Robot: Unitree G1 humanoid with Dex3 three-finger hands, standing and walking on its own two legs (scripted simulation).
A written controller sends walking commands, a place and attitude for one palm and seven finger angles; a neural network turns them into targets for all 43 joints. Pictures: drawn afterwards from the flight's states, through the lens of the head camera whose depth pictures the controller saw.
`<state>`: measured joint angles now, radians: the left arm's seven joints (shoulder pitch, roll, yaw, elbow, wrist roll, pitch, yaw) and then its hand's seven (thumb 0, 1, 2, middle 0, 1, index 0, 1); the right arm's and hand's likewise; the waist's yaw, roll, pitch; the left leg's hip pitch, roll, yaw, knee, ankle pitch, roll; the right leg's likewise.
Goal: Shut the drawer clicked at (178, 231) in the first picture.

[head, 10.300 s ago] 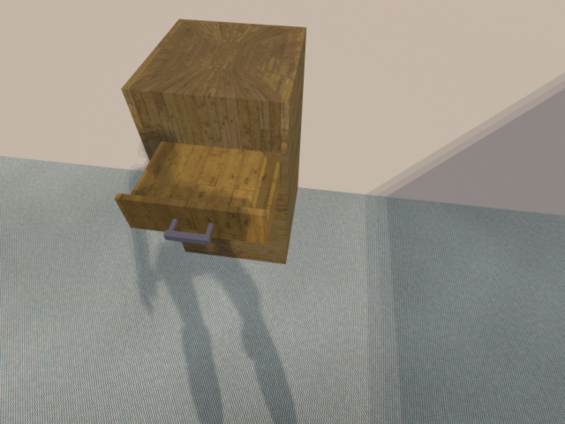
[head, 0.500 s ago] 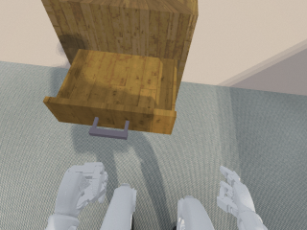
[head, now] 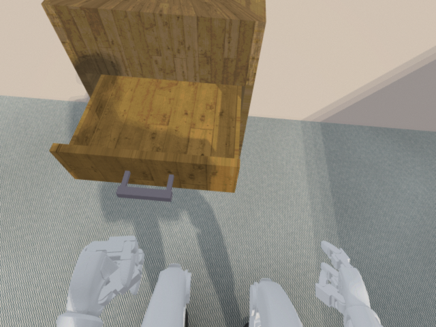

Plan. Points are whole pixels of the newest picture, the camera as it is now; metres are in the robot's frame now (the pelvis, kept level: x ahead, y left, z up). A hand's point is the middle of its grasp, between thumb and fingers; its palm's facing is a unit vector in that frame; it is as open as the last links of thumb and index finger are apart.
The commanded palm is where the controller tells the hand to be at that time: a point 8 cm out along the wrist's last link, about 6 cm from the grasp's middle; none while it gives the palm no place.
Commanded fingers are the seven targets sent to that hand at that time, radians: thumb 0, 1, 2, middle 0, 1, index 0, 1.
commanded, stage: bring the fist close to the handle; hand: left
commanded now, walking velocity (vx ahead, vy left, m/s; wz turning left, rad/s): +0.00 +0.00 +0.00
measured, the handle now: (146, 185) +0.40 +0.18 -0.06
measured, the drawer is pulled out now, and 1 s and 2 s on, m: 0.23 0.23 0.23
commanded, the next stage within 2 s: push the drawer shut in 1.34 s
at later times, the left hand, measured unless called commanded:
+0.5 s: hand (150, 251) +0.25 +0.14 -0.01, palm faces -0.07 -1.00 -0.02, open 3.3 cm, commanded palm +0.24 +0.19 -0.02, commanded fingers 0.00 0.90 0.90 -1.40 -1.60 -1.40 -1.60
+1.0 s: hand (161, 230) +0.30 +0.13 -0.07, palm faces -0.08 -1.00 -0.03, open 3.3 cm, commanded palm +0.29 +0.18 -0.06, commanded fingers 0.00 0.90 0.90 -1.40 -1.60 -1.40 -1.60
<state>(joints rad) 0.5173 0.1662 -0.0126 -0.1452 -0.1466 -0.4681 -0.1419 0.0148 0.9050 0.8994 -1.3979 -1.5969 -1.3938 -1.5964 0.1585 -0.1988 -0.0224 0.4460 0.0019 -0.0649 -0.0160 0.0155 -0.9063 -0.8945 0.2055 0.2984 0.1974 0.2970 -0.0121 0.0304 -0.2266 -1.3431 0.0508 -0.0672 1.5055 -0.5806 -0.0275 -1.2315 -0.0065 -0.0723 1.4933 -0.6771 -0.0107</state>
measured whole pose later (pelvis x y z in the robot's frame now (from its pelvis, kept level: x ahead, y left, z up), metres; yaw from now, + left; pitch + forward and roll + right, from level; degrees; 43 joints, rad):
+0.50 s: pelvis -0.01 +0.01 -0.03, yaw -1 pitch +28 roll -4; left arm 0.30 0.17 -0.01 0.01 -0.12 -0.48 -0.10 0.01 0.90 0.90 -1.40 -1.60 -1.39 -1.60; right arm 0.14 -0.21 0.00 0.48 -0.02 -0.06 0.00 0.01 -0.91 -0.89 0.21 0.30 0.20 0.30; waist -0.03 0.02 -0.24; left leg -1.51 0.05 -0.06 1.62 -0.60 -0.02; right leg -1.40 -0.01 -0.06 1.61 -0.70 0.00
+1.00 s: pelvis -0.01 +0.00 -0.06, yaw -1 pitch +32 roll -4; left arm 0.03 0.19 0.03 0.22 -0.12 -0.50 -0.09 0.02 0.90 0.90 -1.40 -1.60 -1.39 -1.60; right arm 0.11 -0.24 0.00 0.51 -0.02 -0.01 0.02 0.01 -0.91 -0.89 0.21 0.30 0.20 0.30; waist -0.03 0.02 -0.24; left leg -1.66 0.05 -0.07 1.72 -0.62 -0.02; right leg -1.55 -0.01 -0.06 1.72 -0.73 -0.01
